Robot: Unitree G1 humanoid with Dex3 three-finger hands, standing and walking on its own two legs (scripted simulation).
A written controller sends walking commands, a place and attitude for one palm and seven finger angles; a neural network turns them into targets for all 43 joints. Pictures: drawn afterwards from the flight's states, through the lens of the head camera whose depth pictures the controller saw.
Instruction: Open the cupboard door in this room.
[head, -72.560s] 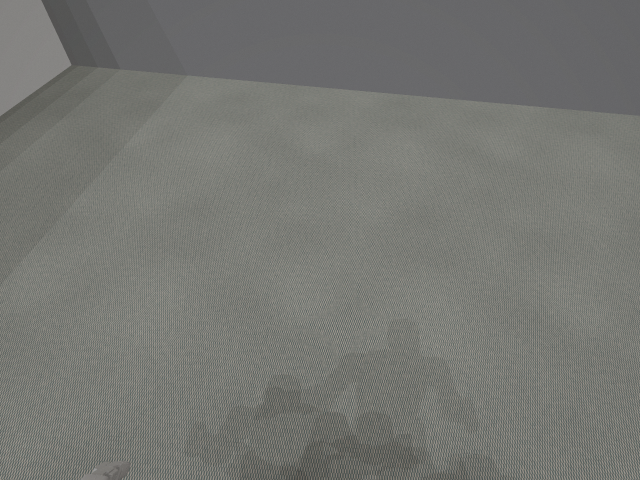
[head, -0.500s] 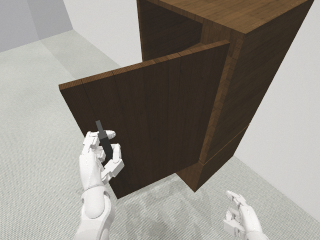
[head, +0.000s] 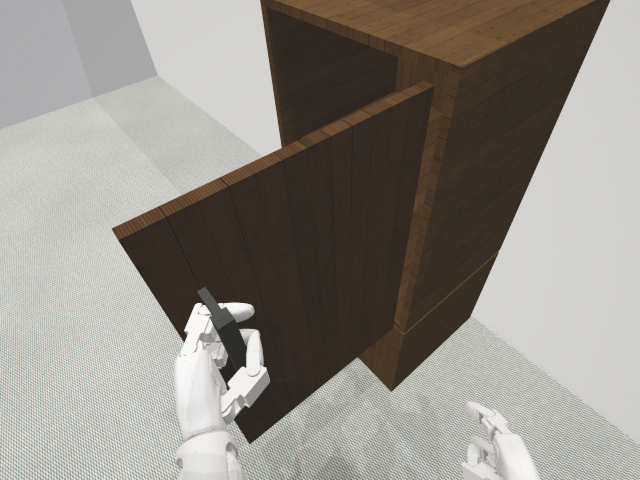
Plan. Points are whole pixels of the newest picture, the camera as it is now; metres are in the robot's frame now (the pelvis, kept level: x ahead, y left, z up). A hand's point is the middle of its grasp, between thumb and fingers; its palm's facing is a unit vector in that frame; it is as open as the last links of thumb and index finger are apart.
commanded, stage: open thumb and fingers to let go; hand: left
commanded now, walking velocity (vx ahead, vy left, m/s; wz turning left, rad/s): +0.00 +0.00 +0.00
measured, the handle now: (226, 334) +0.27 +0.12 +0.08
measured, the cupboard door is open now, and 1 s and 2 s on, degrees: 89 85 88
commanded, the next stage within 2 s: slide the hand sideways off the handle in 0.78 s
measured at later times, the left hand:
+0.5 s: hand (234, 364) +0.23 +0.10 +0.09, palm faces +0.33 -0.94 +0.01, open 12.8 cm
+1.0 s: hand (237, 375) +0.22 +0.10 +0.08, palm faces +0.09 -1.00 -0.03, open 16.0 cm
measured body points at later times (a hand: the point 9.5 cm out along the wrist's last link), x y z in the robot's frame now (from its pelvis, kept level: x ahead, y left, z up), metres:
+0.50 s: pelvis -0.02 +0.02 +0.00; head -0.02 +0.00 +0.45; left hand +0.21 +0.15 +0.09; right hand +0.17 -0.18 -0.08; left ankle -0.01 +0.15 -0.70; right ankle +0.00 -0.07 -0.70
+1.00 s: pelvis -0.03 +0.03 +0.00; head -0.01 +0.02 +0.45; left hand +0.21 +0.15 +0.09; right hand +0.16 -0.17 -0.08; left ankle -0.01 +0.15 -0.70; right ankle +0.00 -0.07 -0.70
